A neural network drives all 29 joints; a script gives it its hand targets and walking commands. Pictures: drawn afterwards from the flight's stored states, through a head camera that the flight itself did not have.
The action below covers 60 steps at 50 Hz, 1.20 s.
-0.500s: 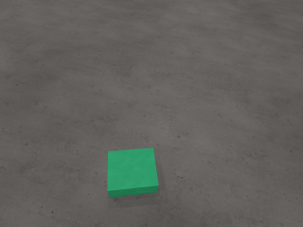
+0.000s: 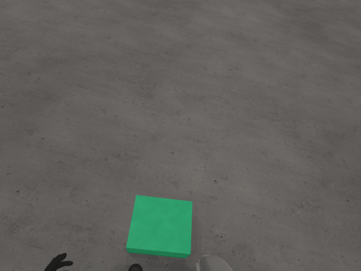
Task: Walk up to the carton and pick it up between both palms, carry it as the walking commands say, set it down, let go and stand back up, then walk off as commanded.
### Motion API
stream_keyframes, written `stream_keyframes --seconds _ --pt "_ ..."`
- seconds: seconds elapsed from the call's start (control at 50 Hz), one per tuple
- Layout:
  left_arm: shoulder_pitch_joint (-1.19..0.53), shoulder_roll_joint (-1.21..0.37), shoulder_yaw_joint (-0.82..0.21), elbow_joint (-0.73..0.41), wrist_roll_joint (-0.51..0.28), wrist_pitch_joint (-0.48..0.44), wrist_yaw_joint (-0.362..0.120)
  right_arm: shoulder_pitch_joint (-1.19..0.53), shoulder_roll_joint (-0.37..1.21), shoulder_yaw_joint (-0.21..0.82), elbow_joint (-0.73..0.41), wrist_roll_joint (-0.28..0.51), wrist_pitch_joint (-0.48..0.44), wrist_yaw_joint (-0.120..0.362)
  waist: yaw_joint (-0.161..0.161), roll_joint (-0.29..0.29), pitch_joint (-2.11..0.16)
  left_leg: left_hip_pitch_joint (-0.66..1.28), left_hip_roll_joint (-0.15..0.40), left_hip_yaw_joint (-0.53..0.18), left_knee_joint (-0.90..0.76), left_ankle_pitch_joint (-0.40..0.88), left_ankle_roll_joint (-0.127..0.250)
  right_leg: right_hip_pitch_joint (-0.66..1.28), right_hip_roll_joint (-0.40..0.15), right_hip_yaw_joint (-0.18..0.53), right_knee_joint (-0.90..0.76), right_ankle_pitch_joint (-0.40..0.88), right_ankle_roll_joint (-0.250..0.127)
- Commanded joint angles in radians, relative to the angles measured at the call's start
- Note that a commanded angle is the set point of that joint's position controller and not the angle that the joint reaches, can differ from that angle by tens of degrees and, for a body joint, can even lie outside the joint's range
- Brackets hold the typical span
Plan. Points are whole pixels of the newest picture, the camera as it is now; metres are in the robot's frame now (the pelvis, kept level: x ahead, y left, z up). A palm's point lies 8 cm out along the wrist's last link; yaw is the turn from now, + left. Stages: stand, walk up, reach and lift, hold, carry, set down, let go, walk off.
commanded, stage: walk up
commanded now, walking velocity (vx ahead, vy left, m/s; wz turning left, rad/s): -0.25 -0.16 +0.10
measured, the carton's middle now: (160, 226) +0.39 -0.01 -0.71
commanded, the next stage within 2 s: none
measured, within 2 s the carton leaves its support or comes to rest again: neither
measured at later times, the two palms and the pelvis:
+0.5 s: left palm out of the picture -0.02 +0.18 -0.11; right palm out of the picture -0.02 -0.35 -0.16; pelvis -0.04 -0.09 +0.00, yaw +4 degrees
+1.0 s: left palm out of the picture -0.08 +0.19 -0.14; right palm out of the picture -0.02 -0.29 -0.15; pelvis -0.06 -0.06 +0.00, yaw +3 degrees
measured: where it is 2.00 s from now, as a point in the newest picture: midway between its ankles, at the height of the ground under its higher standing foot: outside the picture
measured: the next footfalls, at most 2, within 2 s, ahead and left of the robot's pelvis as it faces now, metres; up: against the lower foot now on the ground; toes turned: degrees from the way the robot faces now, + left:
right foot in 0.28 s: -0.06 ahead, -0.21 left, +0.00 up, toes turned +0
left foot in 0.66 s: -0.04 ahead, +0.04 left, +0.00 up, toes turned +4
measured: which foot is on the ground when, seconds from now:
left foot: down 0.00-0.26, up 0.28-0.64, down 0.66-1.00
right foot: up 0.00-0.26, down 0.28-1.00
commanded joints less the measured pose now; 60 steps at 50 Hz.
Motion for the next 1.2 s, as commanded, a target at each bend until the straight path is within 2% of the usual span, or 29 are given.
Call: stream_keyframes --seconds 0.0,0.06,0.08,0.14,0.16,0.2,0.22,0.26,0.28,0.3,0.34,0.36,0.4,0.48,0.5,0.54,0.6,0.64,0.66,0.68,0.7,0.72,0.74,0.78,0.84,0.98,1.02,1.12,1.18 --pt "0.141 0.029 -0.001 -0.014 0.011 0.034 -0.006 0.052 -0.185 -0.046 -0.049 0.0 -0.005 -0.002 0.05 0.18 -0.223 0.086 0.225 -0.169 -0.044 0.599 0.119 0.058 0.004 0.053 0.1 0.03 0.016" --pt "0.114 0.048 -0.011 -0.034 -0.002 0.032 -0.018 -0.061 -0.235 -0.059 -0.085 -0.011 0.02 -0.001 0.053 0.345 -0.222 0.038 0.159 -0.13 -0.159 0.024 0.067 0.12 0.013 0.016 -0.033 0.052 0.042" --pt "0.11 0.08 -0.012 -0.035 0.002 0.027 -0.016 -0.057 -0.235 -0.069 -0.103 -0.005 0.033 -0.002 0.043 0.318 -0.197 0.01 0.16 -0.17 -0.204 -0.156 0.063 0.141 0.035 0.002 -0.09 0.048 0.049" --pt "0.12 0.042 -0.032 -0.029 0.0 0.025 -0.009 -0.005 -0.243 -0.077 -0.096 -0.019 0.062 -0.01 0.0 0.41 -0.196 0.03 0.163 -0.172 -0.287 -0.336 0.035 0.261 0.027 -0.087 -0.328 -0.042 0.024" --pt "0.162 0.037 -0.03 -0.012 -0.014 0.023 -0.008 -0.016 -0.251 -0.077 -0.077 -0.031 0.062 -0.009 0.031 0.443 -0.183 0.09 0.202 -0.208 -0.239 -0.279 0.037 0.244 -0.032 -0.033 -0.48 -0.031 -0.003" --pt "0.231 0.024 -0.03 0.01 -0.007 -0.006 -0.001 -0.008 -0.25 -0.077 -0.062 -0.005 0.072 -0.003 0.041 0.417 -0.241 0.078 0.151 -0.204 -0.238 -0.362 0.005 0.357 0.008 -0.101 -0.73 -0.028 -0.045" --pt "0.26 0.02 -0.031 0.043 -0.006 -0.018 0.008 0.012 -0.219 -0.068 -0.045 0.007 0.075 -0.001 0.043 0.264 -0.204 0.024 0.111 -0.165 -0.175 -0.386 -0.012 0.401 -0.004 -0.096 -0.838 0.062 -0.062" --pt "0.2 0.09 -0.023 -0.01 0.0 -0.058 0.021 0.138 -0.112 -0.042 -0.002 -0.011 0.07 0.006 0.013 -0.198 -0.083 -0.193 -0.068 -0.033 0.241 -0.43 -0.05 0.357 -0.33 0.26 -1.04 -0.123 -0.051" --pt "0.098 0.098 -0.048 -0.081 -0.015 -0.059 0.016 0.175 -0.03 -0.035 0.013 -0.053 0.075 -0.005 -0.041 -0.168 -0.07 -0.253 -0.14 -0.092 0.447 -0.469 -0.053 0.297 -0.435 0.255 -0.945 0.328 0.02" --pt "0.181 0.141 -0.031 -0.064 0.017 -0.082 0.006 0.001 -0.093 -0.048 -0.03 -0.018 0.088 0.002 0.089 -0.176 -0.081 -0.158 -0.15 -0.128 0.448 -0.423 -0.051 0.08 -0.472 0.3 -1.059 0.11 -0.078" --pt "0.058 0.09 -0.048 -0.048 0.012 -0.107 0.002 0.021 -0.14 -0.064 -0.021 -0.01 0.087 0.02 0.003 -0.291 0.0 -0.139 -0.161 -0.135 0.568 -0.246 -0.028 0.1 -0.285 0.175 -1.091 -0.111 -0.033" --pt "0.005 0.065 -0.057 -0.063 0.017 -0.109 0.004 0.075 -0.16 -0.072 0.018 -0.013 0.08 0.024 -0.025 -0.263 0.008 -0.174 -0.152 -0.138 0.586 -0.212 -0.044 0.177 -0.255 0.119 -1.057 -0.019 -0.03" --pt "0.098 0.035 -0.063 -0.038 -0.011 -0.13 0.033 0.112 -0.148 -0.079 0.064 -0.017 0.068 0.031 -0.01 -0.124 -0.039 -0.137 -0.134 -0.095 0.568 -0.184 -0.053 0.281 -0.288 0.129 -1.016 0.224 -0.099" --pt "0.294 -0.007 -0.062 0.028 -0.005 -0.144 0.047 -0.019 -0.107 -0.052 0.038 -0.003 0.053 0.014 0.074 -0.171 -0.102 -0.224 -0.114 -0.02 0.449 -0.283 -0.091 0.633 -0.321 0.07 -0.839 0.953 -0.174" --pt "0.331 0.008 -0.056 0.044 -0.004 -0.141 0.046 -0.038 -0.07 -0.039 0.028 0.003 0.053 0.012 0.098 -0.25 -0.111 -0.202 -0.1 -0.011 0.362 -0.34 -0.1 0.671 -0.331 0.071 -0.817 1.037 -0.184" --pt "0.31 0.01 -0.047 0.049 0.001 -0.133 0.049 -0.049 -0.07 -0.026 0.037 0.013 0.052 0.006 0.107 -0.2 -0.102 -0.135 -0.123 0.041 0.282 -0.359 -0.088 0.666 -0.288 0.021 -0.777 1.124 -0.205" --pt "0.307 0.032 -0.043 0.081 0.011 -0.123 0.037 -0.013 -0.048 -0.006 0.064 0.034 0.038 -0.003 0.092 -0.154 -0.132 0.056 -0.109 0.056 0.026 -0.269 -0.049 0.606 -0.268 0.036 -0.761 1.051 -0.207" --pt "0.26 0.011 -0.043 0.075 -0.008 -0.128 0.027 0.098 -0.073 -0.011 0.103 0.017 0.018 -0.007 0.026 -0.116 -0.187 0.296 -0.049 0.026 -0.148 0.123 -0.008 0.482 -0.24 0.026 -0.757 0.891 -0.156" --pt "0.239 -0.016 -0.045 0.041 -0.004 -0.135 0.02 0.174 -0.134 -0.019 0.137 0.01 0.005 -0.015 0.027 0.0 -0.238 0.487 0.067 -0.061 -0.062 0.478 0.011 0.318 -0.215 0.012 -0.752 0.592 -0.121" --pt "0.249 -0.061 -0.055 0.061 -0.024 -0.124 0.019 0.075 -0.113 -0.007 0.144 0.006 0.012 -0.008 0.068 0.197 -0.22 0.465 0.1 -0.087 -0.01 0.583 0.055 0.303 -0.163 -0.018 -0.816 0.234 -0.089" --pt "0.275 -0.063 -0.052 0.087 -0.025 -0.112 0.02 0.038 -0.075 0.011 0.133 0.004 0.014 -0.005 0.071 0.283 -0.222 0.419 0.105 -0.103 -0.034 0.516 0.064 0.344 -0.141 -0.031 -0.832 0.164 -0.083" --pt "0.254 -0.045 -0.051 0.107 -0.015 -0.109 0.026 0.006 -0.035 0.019 0.121 0.003 0.016 -0.005 0.057 0.147 -0.143 0.423 0.08 -0.125 -0.035 0.409 0.052 0.296 -0.141 -0.028 -0.87 0.182 -0.086" --pt "0.254 -0.036 -0.046 0.111 0.0 -0.111 0.019 -0.01 -0.045 0.019 0.131 0.014 0.021 -0.011 0.071 0.177 -0.118 0.358 0.044 -0.081 -0.077 0.339 0.032 0.34 -0.149 0.0 -0.89 0.224 -0.084" --pt "0.24 -0.007 -0.036 0.125 -0.003 -0.104 0.019 0.003 -0.066 0.017 0.146 0.009 0.011 -0.027 0.065 0.078 -0.095 0.318 0.009 -0.065 -0.109 0.276 0.026 0.41 -0.152 -0.01 -0.885 0.348 -0.085" --pt "0.278 -0.071 -0.066 0.156 -0.008 -0.112 0.021 0.022 -0.034 0.026 0.159 0.023 0.008 -0.023 0.072 0.112 -0.073 0.334 0.0 -0.042 -0.113 0.25 0.017 0.388 -0.153 0.002 -0.907 0.296 -0.071" --pt "0.265 -0.065 -0.062 0.2 -0.004 -0.116 0.029 -0.012 -0.038 0.022 0.175 0.012 0.005 -0.016 0.061 -0.043 -0.063 0.33 0.004 -0.05 -0.121 0.182 0.028 0.362 -0.151 -0.017 -0.927 0.287 -0.062" --pt "0.275 -0.076 -0.069 0.201 -0.003 -0.114 0.032 0.013 -0.045 0.016 0.199 0.02 0.006 -0.016 0.067 0.06 -0.005 0.258 -0.02 -0.033 -0.147 0.113 0.018 0.389 -0.163 -0.013 -0.93 0.29 -0.065" --pt "0.314 -0.086 -0.07 0.235 -0.014 -0.112 0.035 0.06 -0.029 0.031 0.202 0.024 0.005 -0.015 0.068 -0.075 -0.089 0.3 -0.004 -0.067 -0.146 0.051 0.024 0.404 -0.148 -0.023 -0.904 0.261 -0.069" --pt "0.306 -0.095 -0.074 0.228 -0.008 -0.113 0.031 0.077 -0.015 0.025 0.215 0.025 0.003 -0.018 0.075 0.047 -0.044 0.24 -0.022 -0.034 -0.138 0.09 0.021 0.401 -0.164 -0.009 -0.931 0.305 -0.077"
